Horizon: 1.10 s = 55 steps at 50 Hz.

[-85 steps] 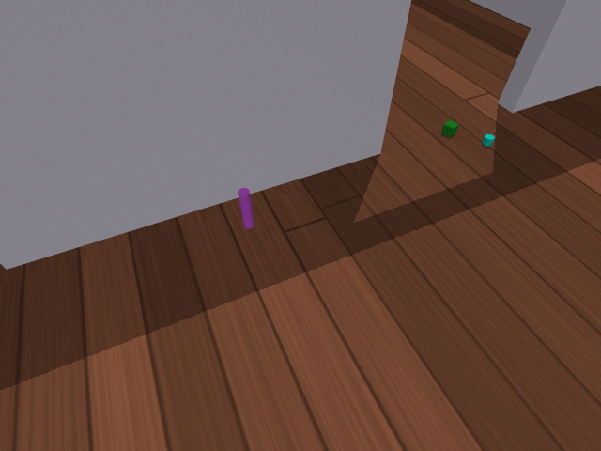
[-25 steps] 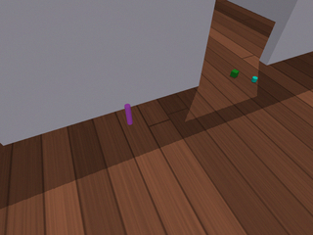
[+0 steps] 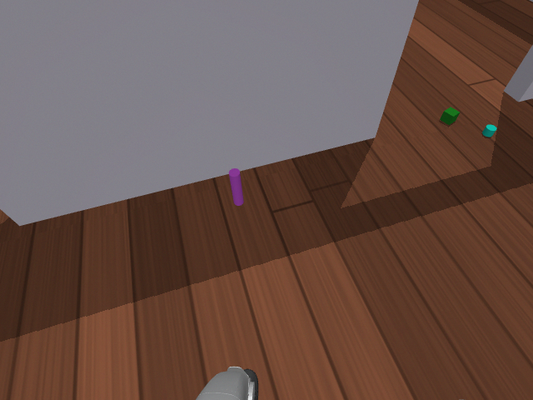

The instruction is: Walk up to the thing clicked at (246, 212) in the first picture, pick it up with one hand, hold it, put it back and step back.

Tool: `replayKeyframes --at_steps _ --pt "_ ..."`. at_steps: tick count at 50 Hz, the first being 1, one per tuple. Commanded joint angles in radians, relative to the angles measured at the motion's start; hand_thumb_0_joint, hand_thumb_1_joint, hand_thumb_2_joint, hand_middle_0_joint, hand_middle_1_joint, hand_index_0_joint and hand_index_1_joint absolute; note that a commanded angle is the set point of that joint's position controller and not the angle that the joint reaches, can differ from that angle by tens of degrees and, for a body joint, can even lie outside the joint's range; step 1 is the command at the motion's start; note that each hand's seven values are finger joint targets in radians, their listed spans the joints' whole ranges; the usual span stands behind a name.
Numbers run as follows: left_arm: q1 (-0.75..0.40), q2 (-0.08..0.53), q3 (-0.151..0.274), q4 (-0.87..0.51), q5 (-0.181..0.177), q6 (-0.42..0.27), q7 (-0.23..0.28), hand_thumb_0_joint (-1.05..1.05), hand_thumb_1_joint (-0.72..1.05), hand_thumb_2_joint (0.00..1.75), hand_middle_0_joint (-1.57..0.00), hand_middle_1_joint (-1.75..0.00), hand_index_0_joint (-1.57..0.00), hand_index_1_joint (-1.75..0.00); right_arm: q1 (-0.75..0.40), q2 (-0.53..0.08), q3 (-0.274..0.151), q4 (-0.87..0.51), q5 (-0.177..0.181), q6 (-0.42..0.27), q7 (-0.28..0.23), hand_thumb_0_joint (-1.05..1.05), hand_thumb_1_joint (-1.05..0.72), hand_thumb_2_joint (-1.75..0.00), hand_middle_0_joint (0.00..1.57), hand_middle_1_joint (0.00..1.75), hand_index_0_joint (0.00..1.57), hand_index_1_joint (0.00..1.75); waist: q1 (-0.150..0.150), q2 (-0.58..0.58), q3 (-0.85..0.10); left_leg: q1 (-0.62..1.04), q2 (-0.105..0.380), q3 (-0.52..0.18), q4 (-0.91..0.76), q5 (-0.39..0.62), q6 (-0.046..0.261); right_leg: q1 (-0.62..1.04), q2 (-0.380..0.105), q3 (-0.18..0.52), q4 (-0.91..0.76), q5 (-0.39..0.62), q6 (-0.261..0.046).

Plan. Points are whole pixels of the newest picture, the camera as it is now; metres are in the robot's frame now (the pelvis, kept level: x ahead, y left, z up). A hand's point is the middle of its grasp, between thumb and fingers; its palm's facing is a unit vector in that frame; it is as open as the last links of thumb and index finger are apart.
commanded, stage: walk up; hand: left
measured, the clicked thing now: (236, 188) +0.99 +0.24 -0.66
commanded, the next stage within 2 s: none
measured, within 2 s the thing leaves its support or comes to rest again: neither
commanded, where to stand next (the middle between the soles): +0.64 +0.03 m, yaw -1 degrees
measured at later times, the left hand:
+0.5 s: hand (150, 296) +0.30 +0.26 -0.12, palm faces -0.10 -0.91 -0.41, open 7.4 cm
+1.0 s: hand (168, 246) +0.41 +0.26 -0.13, palm faces +0.01 -0.92 -0.38, open 7.4 cm
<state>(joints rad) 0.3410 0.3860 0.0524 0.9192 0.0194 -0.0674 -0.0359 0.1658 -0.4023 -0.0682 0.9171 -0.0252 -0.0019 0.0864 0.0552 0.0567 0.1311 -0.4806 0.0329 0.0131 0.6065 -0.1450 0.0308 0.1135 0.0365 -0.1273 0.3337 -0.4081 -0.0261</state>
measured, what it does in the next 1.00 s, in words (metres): walks ahead: left foot, then right foot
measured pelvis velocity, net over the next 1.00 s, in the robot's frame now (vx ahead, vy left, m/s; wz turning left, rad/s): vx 0.38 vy -0.02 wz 0.03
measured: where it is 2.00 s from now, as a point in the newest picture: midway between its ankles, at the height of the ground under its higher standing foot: (278, 286)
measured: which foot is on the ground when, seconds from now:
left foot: up 0.00-0.02, down 0.04-0.56, up 0.58-1.00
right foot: down 0.00-0.08, up 0.10-0.50, down 0.52-1.00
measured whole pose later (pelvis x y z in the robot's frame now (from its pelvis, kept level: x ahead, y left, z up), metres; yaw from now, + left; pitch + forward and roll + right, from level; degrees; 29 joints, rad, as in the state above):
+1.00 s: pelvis +0.38 -0.02 +0.00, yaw +2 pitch -3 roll -2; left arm 0.37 0.41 0.04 0.81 0.02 -0.09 -0.03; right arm 0.25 -0.41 -0.07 0.84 -0.03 -0.02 0.09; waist 0.04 0.04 0.10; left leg -0.43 0.06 0.01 0.62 -0.18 0.03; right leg -0.08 -0.04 -0.13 0.51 -0.37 0.02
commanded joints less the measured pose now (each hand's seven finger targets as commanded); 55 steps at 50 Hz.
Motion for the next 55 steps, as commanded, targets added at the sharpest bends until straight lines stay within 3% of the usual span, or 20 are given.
replayKeyframes --at_steps 1,3,4,5,8,11,21,25,26,27,28,29,34,38,44,50,51,52,53,55 --pt "-0.039 0.281 0.073 -0.103 -0.02 -0.019 0.03 0.0 0.9 0.9 -0.2 -0.3 -0.2 -0.3 0.045 -0.17 -0.064 -0.098 -0.008 -0.044 -0.017 0.0 -0.9 -0.9 0.2 0.3 0.2 0.3 -0.078 -0.116 -0.113 0.273 -0.026 0.055 -0.096 0.078 0.063 -0.131 -0.258 0.098 0.158 0.777 -0.099" --pt "0.036 0.206 0.044 -0.124 -0.036 -0.012 0.035 0.0 0.9 0.9 -0.2 -0.3 -0.2 -0.3 0.296 -0.267 -0.114 -0.06 -0.037 -0.054 -0.032 0.0 -0.9 -0.9 0.2 0.3 0.2 0.3 -0.186 0.107 -0.306 0.688 0.086 -0.16 -0.149 -0.066 0.161 -0.403 -0.119 0.021 0.655 0.518 -0.036" --pt "0.112 0.156 0.041 -0.122 -0.043 -0.009 0.032 0.0 0.9 0.9 -0.2 -0.3 -0.2 -0.3 0.32 -0.319 -0.128 -0.091 -0.031 -0.06 -0.045 0.0 -0.9 -0.9 0.2 0.3 0.2 0.3 -0.168 0.234 -0.377 0.86 0.34 -0.645 -0.206 -0.121 0.26 -0.664 0.08 0.102 0.862 -0.12 0.003" --pt "0.097 0.259 0.055 -0.103 -0.036 0.001 0.046 0.0 0.9 0.9 -0.2 -0.3 -0.2 -0.3 0.262 -0.325 -0.128 -0.102 0.015 -0.062 -0.047 0.0 -0.9 -0.9 0.2 0.3 0.2 0.3 -0.157 0.127 -0.385 0.8 0.387 -0.758 -0.299 -0.243 0.336 -0.68 0.01 0.218 0.968 -0.164 -0.043" --pt "0.06 0.246 0.044 -0.091 -0.033 -0.009 0.024 0.0 0.9 0.9 -0.2 -0.3 -0.2 -0.3 0.089 -0.233 -0.079 -0.151 0.035 -0.065 -0.06 0.0 -0.9 -0.9 0.2 0.3 0.2 0.3 -0.08 -0.01 -0.134 0.417 0.266 -0.355 -0.351 -0.111 0.187 -0.607 -0.077 0.287 0.888 0.013 -0.037" --pt "0.103 0.209 0.045 -0.081 -0.026 0.001 0.007 0.0 0.9 0.9 -0.2 -0.3 -0.2 -0.3 0.098 -0.199 -0.063 -0.15 0.027 -0.088 -0.057 0.0 -0.9 -0.9 0.2 0.3 0.2 0.3 -0.055 0.02 -0.068 0.293 0.194 -0.169 -0.366 0.103 0.173 -0.548 -0.082 0.229 0.802 0.098 -0.002" --pt "-0.071 0.2 0.071 -0.124 -0.005 -0.013 -0.03 0.0 0.9 0.9 -0.2 -0.3 -0.2 -0.3 0.109 -0.231 -0.069 -0.193 0.014 -0.096 -0.029 0.0 -0.9 -0.9 0.2 0.3 0.2 0.3 -0.08 0.08 -0.002 0.168 0.162 -0.087 -0.376 -0.195 0.173 -0.44 -0.128 0.102 0.301 0.297 0.016" --pt "0.038 0.231 0.087 -0.087 0.004 -0.03 -0.018 0.0 0.9 0.9 -0.2 -0.3 -0.2 -0.3 0.093 -0.218 -0.059 -0.212 0.016 -0.079 -0.034 0.0 -0.9 -0.9 0.2 0.3 0.2 0.3 -0.004 -0.022 -0.078 0.116 0.148 -0.069 -0.148 -0.172 0.135 -0.218 -0.081 0.077 0.24 0.225 -0.003" --pt "0.106 0.262 0.099 -0.077 0.006 -0.041 -0.007 0.0 0.9 0.9 -0.2 -0.3 -0.2 -0.3 0.134 -0.176 -0.043 -0.208 0.015 -0.079 -0.035 0.0 -0.9 -0.9 0.2 0.3 0.2 0.3 0.031 -0.134 -0.15 0.105 0.089 -0.011 0.078 -0.071 0.107 -0.102 -0.091 0.12 0.169 0.145 -0.027" --pt "0.175 0.335 0.12 -0.08 0.012 -0.055 0.008 0.0 0.9 0.9 -0.2 -0.3 -0.2 -0.3 0.198 -0.109 -0.019 -0.217 0.021 -0.08 -0.035 0.0 -0.9 -0.9 0.2 0.3 0.2 0.3 0.047 -0.366 -0.215 0.002 -0.027 0.064 0.387 -0.194 0.051 -0.028 -0.312 0.451 0.038 0.029 -0.083" --pt "0.157 0.374 0.117 -0.098 -0.002 -0.056 0.011 0.0 0.9 0.9 -0.2 -0.3 -0.2 -0.3 0.22 -0.157 -0.028 -0.202 0.023 -0.071 -0.041 0.0 -0.9 -0.9 0.2 0.3 0.2 0.3 0.03 -0.322 -0.17 -0.15 -0.1 -0.003 0.513 -0.388 0.015 0.0 -0.463 0.756 -0.073 0.014 -0.178" --pt "0.105 0.373 0.111 -0.108 -0.017 -0.05 0.014 0.0 0.9 0.9 -0.2 -0.3 -0.2 -0.3 0.213 -0.22 -0.038 -0.176 0.014 -0.06 -0.057 0.0 -0.9 -0.9 0.2 0.3 0.2 0.3 0.022 -0.26 -0.15 -0.162 -0.042 -0.073 0.573 -0.4 0.018 -0.047 -0.503 0.803 -0.049 0.055 -0.237" --pt "-0.013 0.276 0.075 -0.133 -0.026 -0.05 0.028 0.0 0.9 0.9 -0.2 -0.3 -0.2 -0.3 0.235 -0.194 -0.039 -0.117 0.035 -0.043 -0.043 0.0 -0.9 -0.9 0.2 0.3 0.2 0.3 -0.058 -0.236 -0.098 -0.013 -0.016 -0.123 0.476 -0.186 0.005 -0.263 -0.266 0.28 -0.037 0.409 -0.102" --pt "0.016 0.267 0.077 -0.162 -0.019 -0.056 0.026 0.0 0.9 0.9 -0.2 -0.3 -0.2 -0.3 0.193 -0.174 -0.039 -0.132 0.019 -0.032 -0.032 0.0 -0.9 -0.9 0.2 0.3 0.2 0.3 -0.042 -0.208 -0.099 -0.077 -0.012 -0.099 0.36 -0.114 -0.03 -0.196 -0.29 0.209 -0.034 0.516 -0.171" --pt "0.059 0.284 0.085 -0.165 -0.008 -0.05 0.023 0.0 0.9 0.9 -0.2 -0.3 -0.2 -0.3 0.042 -0.149 -0.04 -0.182 0.006 -0.043 -0.014 0.0 -0.9 -0.9 0.2 0.3 0.2 0.3 0.002 -0.203 -0.045 -0.047 0.035 -0.037 0.101 -0.032 -0.024 -0.207 -0.312 0.165 -0.023 0.469 -0.171" --pt "-0.02 0.304 0.076 -0.185 -0.01 -0.041 0.027 0.0 0.9 0.9 -0.2 -0.3 -0.2 -0.3 0.14 -0.183 -0.065 -0.144 0.001 -0.058 -0.006 0.0 -0.9 -0.9 0.2 0.3 0.2 0.3 -0.095 -0.113 -0.098 0.297 0.017 0.023 -0.066 -0.03 0.029 -0.368 -0.305 0.143 0.152 0.321 -0.132" --pt "0.015 0.259 0.057 -0.188 -0.008 -0.038 0.028 0.0 0.9 0.9 -0.2 -0.3 -0.2 -0.3 0.251 -0.226 -0.08 -0.109 -0.009 -0.067 -0.014 0.0 -0.9 -0.9 0.2 0.3 0.2 0.3 -0.137 0.005 -0.177 0.466 0.003 -0.018 -0.081 -0.094 0.056 -0.429 -0.243 0.107 0.381 0.362 -0.104" --pt "0.066 0.189 0.033 -0.19 -0.016 -0.034 0.025 0.0 0.9 0.9 -0.2 -0.3 -0.2 -0.3 0.333 -0.297 -0.104 -0.102 -0.02 -0.073 -0.029 0.0 -0.9 -0.9 0.2 0.3 0.2 0.3 -0.169 0.228 -0.219 0.561 0.139 -0.234 -0.2 -0.299 0.101 -0.565 -0.14 0.039 0.666 0.222 -0.061" --pt "0.111 0.158 0.029 -0.185 -0.024 -0.025 0.023 0.0 0.9 0.9 -0.2 -0.3 -0.2 -0.3 0.294 -0.338 -0.105 -0.137 -0.004 -0.076 -0.039 0.0 -0.9 -0.9 0.2 0.3 0.2 0.3 -0.123 0.27 -0.181 0.591 0.325 -0.635 -0.331 -0.411 0.161 -0.772 0.004 0.084 0.791 -0.112 -0.026" --pt "0.068 0.282 0.048 -0.149 -0.015 -0.01 0.037 0.0 0.9 0.9 -0.2 -0.3 -0.2 -0.3 0.217 -0.317 -0.101 -0.154 0.034 -0.067 -0.041 0.0 -0.9 -0.9 0.2 0.3 0.2 0.3 -0.106 0.105 -0.094 0.38 0.352 -0.593 -0.378 -0.407 0.213 -0.721 -0.084 0.192 0.884 -0.092 -0.042"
